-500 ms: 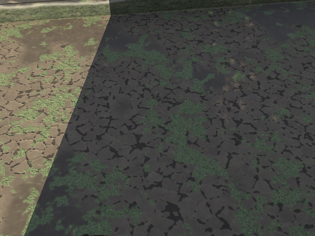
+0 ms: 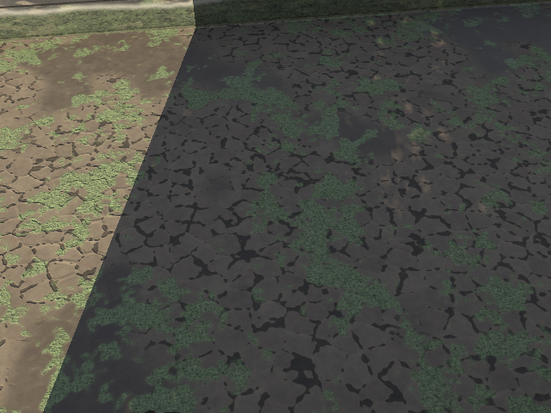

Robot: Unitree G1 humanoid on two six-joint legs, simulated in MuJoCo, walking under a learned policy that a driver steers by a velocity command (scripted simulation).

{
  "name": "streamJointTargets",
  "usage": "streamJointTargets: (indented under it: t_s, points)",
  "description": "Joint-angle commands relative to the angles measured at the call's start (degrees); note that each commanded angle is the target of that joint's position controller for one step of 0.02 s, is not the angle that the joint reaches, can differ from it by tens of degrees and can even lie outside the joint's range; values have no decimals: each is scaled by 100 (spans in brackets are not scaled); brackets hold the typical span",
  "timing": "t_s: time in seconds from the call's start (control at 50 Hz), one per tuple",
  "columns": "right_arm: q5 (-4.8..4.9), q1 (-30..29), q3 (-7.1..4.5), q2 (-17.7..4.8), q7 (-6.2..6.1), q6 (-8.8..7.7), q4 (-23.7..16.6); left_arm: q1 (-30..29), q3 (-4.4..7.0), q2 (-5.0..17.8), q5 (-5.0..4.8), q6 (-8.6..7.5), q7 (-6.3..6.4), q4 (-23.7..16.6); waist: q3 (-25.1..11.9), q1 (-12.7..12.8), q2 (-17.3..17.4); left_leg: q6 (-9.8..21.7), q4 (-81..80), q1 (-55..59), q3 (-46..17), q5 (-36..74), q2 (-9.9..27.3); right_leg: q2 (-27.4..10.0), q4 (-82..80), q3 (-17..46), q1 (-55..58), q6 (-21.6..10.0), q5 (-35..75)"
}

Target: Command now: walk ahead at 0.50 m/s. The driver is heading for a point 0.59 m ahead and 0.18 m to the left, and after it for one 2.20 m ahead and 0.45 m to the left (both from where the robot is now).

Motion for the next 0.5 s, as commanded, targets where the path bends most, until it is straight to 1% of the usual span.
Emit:
streamJointTargets:
  t_s: [0.02,0.04,0.06,0.08,0.1,0.12,0.14,0.16,0.18,0.2,0.22,0.24,0.26,0.28,0.3,0.32,0.34,0.36,0.38,0.4,0.42,0.44,0.46,0.48,0.5]
  points:
    - [-12,-319,-112,-373,-20,-115,-457,-319,100,332,-17,-107,44,-469,-662,-23,1,118,-346,441,-213,1189,121,-475,-748,564,-70,-119,1528]
    - [-8,-360,-90,-335,-12,-126,-473,-466,104,359,-42,-93,55,-494,-367,-61,-69,116,-388,314,-201,1097,99,-481,-799,600,-177,-133,1450]
    - [7,-665,-93,-382,-5,-70,-609,-740,92,323,21,-102,-24,-651,-12,58,-19,106,-336,47,-304,2135,210,-486,-566,384,-306,-109,2354]
    - [-11,-330,-112,-379,-17,-118,-450,-341,99,328,-16,-102,43,-476,-630,-20,6,125,-347,428,-221,1188,119,-481,-746,570,-69,-129,1526]
    - [5,-643,-98,-386,-4,-66,-609,-696,91,322,27,-110,-30,-630,-60,56,-12,108,-311,79,-301,2193,205,-483,-545,368,-292,-107,2390]
    - [-12,-318,-112,-373,-19,-114,-456,-315,100,331,-17,-108,44,-470,-665,-25,-3,116,-343,439,-218,1186,117,-480,-747,559,-68,-119,1528]
    - [-9,-362,-90,-336,-11,-125,-473,-462,104,359,-43,-94,55,-494,-367,-61,-72,115,-386,311,-205,1095,95,-485,-799,595,-176,-134,1448]
    - [7,-668,-92,-382,-4,-69,-610,-738,92,323,20,-103,-23,-652,-12,57,-21,106,-334,43,-309,2133,206,-490,-565,379,-306,-109,2352]
    - [-11,-333,-111,-379,-16,-117,-450,-338,100,328,-16,-103,44,-477,-630,-20,5,125,-345,424,-226,1186,116,-486,-746,564,-68,-128,1522]
    - [-8,-371,-94,-350,-10,-123,-476,-457,106,364,-43,-85,54,-500,-313,-60,-65,114,-380,290,-208,1097,87,-489,-810,591,-203,-130,1441]
    - [7,-665,-86,-378,-3,-67,-606,-731,92,326,22,-99,-26,-652,5,61,-29,107,-334,34,-315,2160,212,-486,-559,372,-327,-108,2340]
    - [-12,-597,-117,-420,-3,-60,-570,-560,94,288,71,-130,-45,-600,-354,100,47,130,-270,196,-344,2318,236,-486,-487,345,-149,-109,2458]
    - [-8,-294,-124,-388,-19,-116,-453,-252,102,336,-16,-124,38,-447,-760,-27,22,117,-308,494,-214,1236,103,-484,-720,534,-18,-116,1582]
    - [-5,-364,-89,-328,-14,-121,-478,-440,107,364,-49,-100,56,-488,-391,-66,-76,105,-378,314,-202,1092,86,-490,-798,577,-180,-124,1460]
    - [-11,-397,-84,-327,-11,-128,-472,-507,108,358,-47,-87,63,-518,-308,-58,-79,115,-410,266,-218,1040,91,-499,-821,604,-193,-137,1408]
    - [10,-688,-92,-388,-1,-72,-603,-754,92,317,16,-99,-22,-659,10,59,-7,113,-336,28,-320,2132,201,-502,-562,378,-301,-115,2352]
    - [-7,-627,-120,-425,-1,-52,-581,-566,94,290,62,-117,-45,-607,-293,102,49,123,-266,167,-338,2275,218,-494,-504,337,-189,-102,2444]
    - [-9,-304,-117,-373,-16,-108,-454,-257,100,332,-16,-116,36,-449,-729,-28,6,115,-310,474,-222,1226,104,-487,-727,530,-50,-115,1553]
    - [-8,-359,-89,-325,-12,-120,-477,-430,107,359,-45,-102,56,-489,-405,-66,-79,106,-379,318,-213,1092,85,-491,-800,571,-171,-123,1440]
    - [-10,-397,-83,-327,-10,-127,-470,-499,108,357,-45,-89,62,-518,-309,-58,-80,115,-410,262,-226,1038,89,-501,-823,596,-193,-135,1392]
    - [11,-690,-92,-390,0,-72,-602,-750,93,317,17,-102,-22,-659,10,59,-8,114,-337,26,-327,2130,199,-505,-563,372,-301,-114,2338]
    - [-16,-366,-120,-420,-21,-116,-442,-309,105,343,-21,-87,30,-485,-558,-2,65,131,-342,392,-242,1222,105,-487,-758,553,-106,-122,1500]
    - [4,-658,-90,-397,-9,-64,-600,-678,92,334,30,-100,-47,-638,-21,61,17,114,-314,37,-324,2277,208,-475,-528,335,-310,-103,2364]
    - [-11,-312,-107,-365,-21,-117,-448,-287,104,328,-8,-113,42,-471,-703,-24,-13,123,-341,445,-250,1231,117,-482,-739,520,-33,-114,1503]
    - [-5,-369,-85,-334,-13,-127,-465,-434,105,355,-37,-101,56,-494,-384,-55,-81,119,-383,310,-229,1116,89,-490,-796,560,-160,-128,1432]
